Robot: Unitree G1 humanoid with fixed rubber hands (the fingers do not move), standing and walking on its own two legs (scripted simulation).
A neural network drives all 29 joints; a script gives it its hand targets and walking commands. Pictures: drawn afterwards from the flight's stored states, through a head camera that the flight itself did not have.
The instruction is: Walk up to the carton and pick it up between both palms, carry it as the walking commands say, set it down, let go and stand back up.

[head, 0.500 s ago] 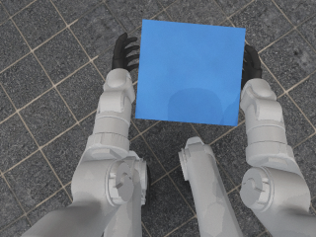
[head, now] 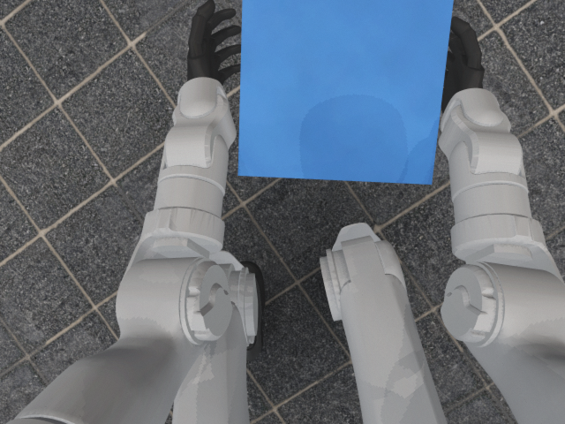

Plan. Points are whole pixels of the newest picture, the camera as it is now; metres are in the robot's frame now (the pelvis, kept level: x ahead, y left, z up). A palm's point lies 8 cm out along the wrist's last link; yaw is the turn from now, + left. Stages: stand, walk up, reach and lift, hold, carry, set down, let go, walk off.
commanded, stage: set down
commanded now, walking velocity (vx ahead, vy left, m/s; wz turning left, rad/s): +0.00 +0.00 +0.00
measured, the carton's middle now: (325, 101) +0.49 -0.11 -0.21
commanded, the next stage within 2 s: none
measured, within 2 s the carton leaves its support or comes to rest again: neither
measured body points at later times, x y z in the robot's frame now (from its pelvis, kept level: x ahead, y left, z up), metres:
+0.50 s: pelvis -0.01 +0.00 -0.03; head +0.35 -0.07 +0.20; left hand +0.56 +0.02 -0.20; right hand +0.47 -0.27 -0.23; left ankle +0.11 +0.12 -0.39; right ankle +0.12 -0.12 -0.39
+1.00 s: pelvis +0.00 +0.01 -0.04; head +0.34 -0.05 +0.24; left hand +0.54 +0.03 -0.20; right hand +0.47 -0.26 -0.21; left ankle +0.11 +0.12 -0.39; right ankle +0.12 -0.12 -0.39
